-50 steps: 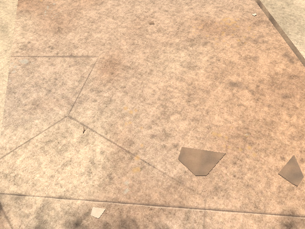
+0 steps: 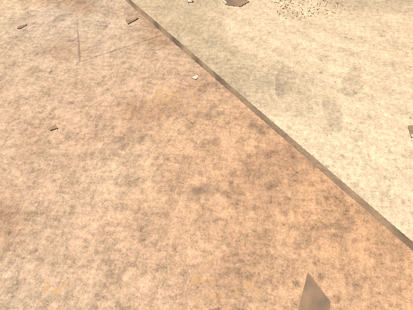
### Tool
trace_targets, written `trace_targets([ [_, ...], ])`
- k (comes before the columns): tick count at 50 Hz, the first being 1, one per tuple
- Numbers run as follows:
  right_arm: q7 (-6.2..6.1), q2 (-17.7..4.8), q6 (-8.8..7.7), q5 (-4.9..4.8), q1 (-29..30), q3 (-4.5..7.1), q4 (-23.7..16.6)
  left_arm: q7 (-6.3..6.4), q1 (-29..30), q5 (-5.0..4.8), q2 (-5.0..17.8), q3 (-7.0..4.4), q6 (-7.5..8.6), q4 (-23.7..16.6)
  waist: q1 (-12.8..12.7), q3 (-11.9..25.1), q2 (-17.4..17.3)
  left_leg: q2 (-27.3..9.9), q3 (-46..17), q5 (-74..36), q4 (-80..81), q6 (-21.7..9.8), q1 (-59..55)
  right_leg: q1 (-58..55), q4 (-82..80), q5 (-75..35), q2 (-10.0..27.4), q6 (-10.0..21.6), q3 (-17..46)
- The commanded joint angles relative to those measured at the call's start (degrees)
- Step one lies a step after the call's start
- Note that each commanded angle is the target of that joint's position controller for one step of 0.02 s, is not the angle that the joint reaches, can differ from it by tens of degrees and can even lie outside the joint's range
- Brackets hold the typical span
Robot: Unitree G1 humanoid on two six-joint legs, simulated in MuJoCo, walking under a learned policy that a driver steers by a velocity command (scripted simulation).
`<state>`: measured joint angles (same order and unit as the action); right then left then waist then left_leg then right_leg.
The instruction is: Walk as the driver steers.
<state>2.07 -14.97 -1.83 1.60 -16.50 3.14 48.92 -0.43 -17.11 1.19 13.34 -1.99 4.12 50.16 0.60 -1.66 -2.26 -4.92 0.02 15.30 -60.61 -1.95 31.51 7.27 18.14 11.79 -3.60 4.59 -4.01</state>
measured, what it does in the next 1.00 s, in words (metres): walks ahead, turning left: left foot, then right foot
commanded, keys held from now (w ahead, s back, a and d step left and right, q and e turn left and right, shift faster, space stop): w+q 0.92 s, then no key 0.08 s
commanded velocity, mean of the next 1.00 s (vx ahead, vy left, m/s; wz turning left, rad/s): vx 0.49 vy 0.00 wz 0.48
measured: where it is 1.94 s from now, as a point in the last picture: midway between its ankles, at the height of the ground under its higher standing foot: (169, 252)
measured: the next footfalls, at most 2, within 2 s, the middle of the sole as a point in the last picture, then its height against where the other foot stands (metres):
left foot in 0.30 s outside the picture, level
right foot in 0.82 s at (210, 262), level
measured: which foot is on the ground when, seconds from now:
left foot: up 0.00-0.28, down 0.30-0.82, up 0.84-1.00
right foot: down 0.00-0.28, up 0.30-0.80, down 0.82-1.00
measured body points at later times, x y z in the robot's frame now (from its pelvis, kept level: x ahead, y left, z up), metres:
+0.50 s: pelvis +0.27 +0.07 -0.01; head +0.30 +0.08 +0.44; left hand +0.33 +0.34 -0.13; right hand +0.40 -0.19 -0.13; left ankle +0.28 +0.11 -0.75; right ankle +0.32 -0.09 -0.67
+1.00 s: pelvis +0.55 +0.10 +0.00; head +0.58 +0.10 +0.45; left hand +0.50 +0.38 -0.11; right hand +0.78 -0.10 -0.13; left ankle +0.45 +0.18 -0.66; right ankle +0.62 +0.02 -0.75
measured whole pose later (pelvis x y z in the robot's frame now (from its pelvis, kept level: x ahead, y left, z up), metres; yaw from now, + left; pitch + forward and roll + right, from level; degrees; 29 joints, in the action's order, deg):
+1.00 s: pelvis +0.55 +0.10 +0.00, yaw +32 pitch +1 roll +0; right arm 1.7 -18.5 -0.6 1.8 -15.3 4.3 45.1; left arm 0.4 -13.6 1.7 14.7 -1.7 4.6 44.8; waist 0.3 -2.1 -2.9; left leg 1.8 -2.7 19.6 -63.7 -2.7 27.4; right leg 13.0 22.9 10.9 -0.2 2.0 -4.6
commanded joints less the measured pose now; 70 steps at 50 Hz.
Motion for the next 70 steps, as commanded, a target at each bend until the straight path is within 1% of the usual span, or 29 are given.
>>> trace_targets([
  [1,0.5,-2.5,0.32,0.04,0.7,0.6,-2.8,0.35,-1.2,-0.02,6.4,-1.42,1.75,-1.4,-0.1,-2.8,6.4,-0.8,-2.3,-6.4,2.8,0.6,6.8,-0.6,-12.0,-14.8,15.7,6.9,7.8],
  [10,1.48,-1.8,-0.21,0.33,14.2,-0.56,-8.2,1.51,-5.4,0.03,8.1,-1.25,1.95,2.4,-2.2,-4.7,4.7,2.9,5.1,-13.3,24.7,-3.7,2.5,-10.3,-7.9,-33.0,17.1,3.6,-3.2],
  [12,1.04,-2.9,-0.11,0.52,11.3,-0.07,-7.8,1.96,-5.2,0.38,9.7,-1.54,1.35,2.8,-0.6,-1.4,6.3,6.6,7.9,-7.1,25.5,-6.0,-2.5,-14.2,1.3,-51.8,17.4,2.5,-5.2],
  [14,0.49,-5.1,-0.56,1.06,-0.8,1.26,-4.4,2.24,-5.1,0.64,11.1,-1.85,0.13,2.6,4.5,5.9,6.1,10.6,8.3,-4.0,29.8,-8.9,-17.1,-11.5,21.4,-55.1,16.5,1.4,-7.3],
  [15,-0.3,-9.4,-0.7,1.77,-9.9,2.88,-2.1,2.17,-4.9,0.53,10.4,-1.52,0.1,1.2,8.4,11.4,2.2,4.1,-1.7,-0.2,31.9,-12.2,-31.6,-0.2,37.9,-39.8,14.7,0.0,-7.7],
  [16,-1.0,-16.4,-0.3,1.34,-9.4,4.7,-2.8,0.71,-8.6,-0.32,3.7,-0.21,0.54,-2.2,3.9,16.9,-12.9,-13.6,-33.4,-0.9,35.7,-22.3,-49.3,25.3,61.1,12.8,2.4,-3.4,-6.4],
  [17,-0.88,-14.8,0.27,-1.23,-9.7,4.54,-2.9,0.55,-1.5,0.32,8.4,-1.2,1.18,-3.4,6.7,18.8,-4.8,-14.3,-43.6,-1.5,42.7,-23.3,-50.3,33.0,66.5,16.4,1.1,-3.0,6.2],
  [18,-1.36,-13.3,0.42,-1.31,-5.8,4.16,-2.8,0.29,2.5,-0.29,8.1,-0.95,1.95,-5.2,5.1,10.0,-1.8,-13.2,-34.0,-4.5,43.6,-21.1,-43.5,36.4,64.0,10.3,5.1,-2.6,7.5],
  [20,-1.65,-8.5,0.11,-1.23,-1.4,2.91,-2.9,0.43,2.8,0.24,7.3,-0.68,2.0,-5.0,0.8,2.5,4.2,-8.3,-24.0,-15.8,45.3,-16.7,-29.5,30.5,54.4,6.3,8.6,-3.1,6.9],
  [22,-1.69,-6.9,-0.64,-1.54,0.2,2.21,-3.1,0.27,0.6,1.6,6.5,-0.48,-0.34,-4.9,-1.9,2.6,3.0,-4.9,-18.6,-21.0,46.8,-15.4,-23.1,24.6,49.4,6.8,9.3,-4.8,6.8],
  [26,-1.56,-9.4,-1.55,-1.52,-2.4,2.85,-2.6,-0.22,5.3,1.72,5.2,-0.14,-2.15,-7.3,-1.4,0.7,1.3,-1.7,-15.8,-19.3,49.3,-14.8,-19.2,26.5,39.4,1.3,9.4,-7.4,4.6],
  [35,-2.05,-10.1,-0.99,-0.73,-9.9,3.32,-1.9,-0.77,21.3,0.49,6.0,0.43,-1.16,-13.2,5.0,-0.4,-1.5,-1.3,-19.4,-24.3,43.8,-11.1,-28.7,28.4,18.8,-9.1,5.7,-7.5,4.7],
  [39,-2.45,-12.0,-1.24,-0.37,-4.9,3.74,-3.8,-0.07,11.3,0.15,9.2,-0.67,0.01,-11.3,-0.9,2.4,-2.6,-1.0,-22.1,-31.0,35.2,-7.4,-25.0,10.0,11.1,-2.0,2.4,-4.5,5.0],
  [40,-2.0,-11.4,-1.65,-0.85,-4.1,3.48,-3.9,0.59,3.9,0.57,10.9,-1.44,0.79,-9.4,-4.8,6.1,0.6,2.6,-19.5,-31.0,25.3,-5.9,-22.0,-0.6,7.4,-2.8,3.7,-2.9,6.0],
  [41,-1.55,-7.2,-2.23,-1.61,-4.3,2.26,-5.6,1.65,-5.4,1.88,15.4,-2.53,1.24,-9.0,-8.2,14.8,7.3,6.4,-14.3,-19.1,9.4,-4.3,-15.8,-13.6,4.8,9.8,16.6,0.1,18.7],
  [42,-1.61,-2.9,-2.07,-3.01,-10.9,1.35,-7.5,1.95,-5.2,2.47,20.3,-3.68,0.34,-9.3,-4.0,19.7,20.7,15.0,-7.5,17.2,-4.2,-2.5,1.4,-24.9,-2.2,15.3,30.2,6.6,44.9],
  [43,-2.21,-7.8,-1.05,-1.01,-10.1,1.71,-5.5,1.7,-1.9,1.61,15.8,-3.32,-0.46,-9.4,-2.8,14.1,12.5,9.2,-7.1,14.7,-10.1,-3.0,7.2,-19.0,-3.3,23.3,29.1,7.4,47.8],
  [44,-1.78,-8.8,-0.7,-0.45,-6.0,2.05,-5.4,1.47,1.5,1.1,10.6,-2.08,-0.52,-10.2,-2.7,6.9,5.7,6.8,-6.8,8.8,-10.0,-2.9,6.8,-11.5,-4.0,21.0,26.0,5.9,38.1],
  [45,-1.21,-7.8,-0.56,-0.41,-3.6,1.87,-5.8,1.23,3.6,1.04,8.1,-1.41,-0.41,-9.9,-1.9,3.2,4.1,5.0,-6.1,5.1,-7.8,-2.4,5.3,-6.2,-4.9,11.7,22.9,4.6,29.3],
  [47,-0.19,-6.5,0.57,0.54,-2.9,1.71,-5.9,1.29,2.8,0.74,6.7,-0.88,0.33,-8.5,-0.9,0.6,8.2,3.5,-5.0,3.4,-5.2,-1.2,2.4,-1.2,-5.6,-5.5,18.7,3.0,18.1],
  [50,-0.02,-4.6,1.48,0.41,-2.8,1.29,-6.3,0.45,0.2,-0.16,7.3,-1.04,2.13,-6.4,0.6,2.3,8.1,5.7,-4.5,3.1,-3.5,0.3,1.2,-1.4,-2.6,-38.3,18.3,4.9,10.1],
  [53,0.28,-3.1,1.43,0.26,1.6,0.38,-7.8,0.25,0.9,-0.32,7.8,-1.07,1.79,-5.5,0.6,2.4,9.8,6.1,-2.7,-2.0,6.4,1.5,1.1,-1.2,-2.7,-44.2,16.5,4.8,4.0],
  [60,-0.06,-3.2,0.65,0.47,6.9,-1.09,-8.1,0.48,-1.7,-1.05,9.6,-1.62,-0.13,-2.2,-0.8,3.5,9.7,6.4,1.3,-9.5,28.5,-1.0,-12.5,-1.7,3.8,-39.5,16.1,2.6,1.9],
  [62,-0.76,-5.0,-0.64,1.65,1.5,-0.68,-5.7,0.72,-3.4,-1.19,9.2,-1.53,-0.68,-1.3,1.6,6.0,4.1,5.6,-0.4,-20.5,37.6,-3.0,-22.9,0.3,14.4,-31.1,12.7,0.0,0.5],
  [63,-1.28,-8.9,-1.35,2.36,-2.7,-0.06,-5.5,0.86,-5.5,-0.88,7.0,-0.78,-0.71,-2.9,2.1,11.6,-3.4,-6.8,-11.5,-46.1,34.6,-5.4,-33.4,7.0,24.7,-10.7,9.8,-2.2,-2.3],
  [64,-2.13,-9.5,-0.84,0.47,-2.4,-0.01,-5.5,0.8,-12.3,-2.31,1.8,0.73,-1.96,-2.1,-0.3,19.7,-12.1,-18.7,-23.4,-63.1,33.2,-16.0,-40.6,12.7,35.7,24.5,3.4,-3.4,0.3],
  [65,-2.4,-6.8,-0.2,-2.07,-2.6,-0.4,-5.0,1.2,-9.3,-1.38,6.0,-0.21,-3.75,-0.6,1.6,19.0,-6.1,-16.3,-22.1,-51.7,35.6,-17.1,-36.6,13.4,38.0,27.1,3.9,-3.5,4.6],
  [67,-3.18,-4.0,0.59,-1.27,3.9,-1.62,-4.9,1.26,-3.6,-0.42,5.8,-0.46,-4.66,-1.2,-0.5,7.5,-3.4,-11.2,-17.8,-34.7,41.8,-13.6,-26.7,15.9,37.0,22.0,5.1,-3.9,5.6],
  [70,-3.76,-3.0,0.63,-0.47,7.7,-2.09,-4.2,1.49,-5.8,0.04,4.4,-0.14,-5.91,1.5,-3.1,5.5,-4.3,-6.4,-11.1,-30.6,44.3,-9.8,-18.8,8.3,30.3,15.6,4.7,-5.0,4.5],
])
